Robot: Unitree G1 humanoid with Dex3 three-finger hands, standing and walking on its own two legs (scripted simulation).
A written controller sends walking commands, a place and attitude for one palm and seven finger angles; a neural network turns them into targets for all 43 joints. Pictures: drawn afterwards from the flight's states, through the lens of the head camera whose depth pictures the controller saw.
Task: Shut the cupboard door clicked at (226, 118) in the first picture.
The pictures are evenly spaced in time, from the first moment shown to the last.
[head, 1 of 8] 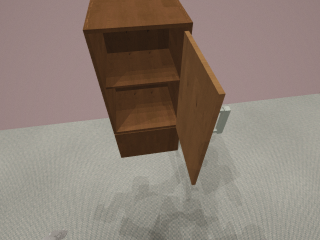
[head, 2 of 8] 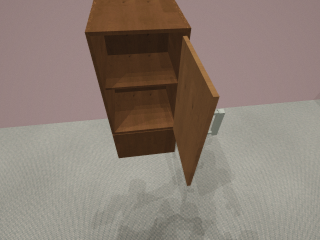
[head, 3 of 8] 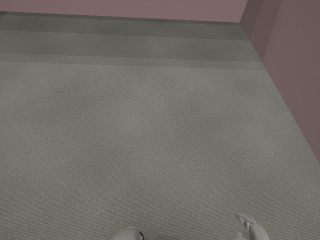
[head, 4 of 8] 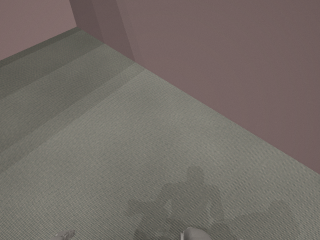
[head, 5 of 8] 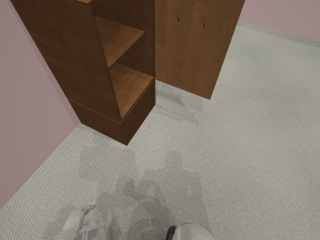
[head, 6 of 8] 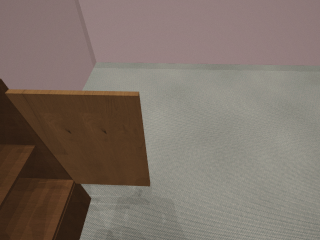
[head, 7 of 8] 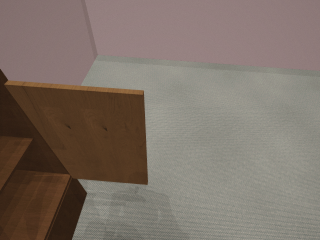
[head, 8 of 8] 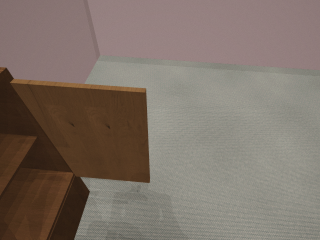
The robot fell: no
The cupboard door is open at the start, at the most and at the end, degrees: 90 90 90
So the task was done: no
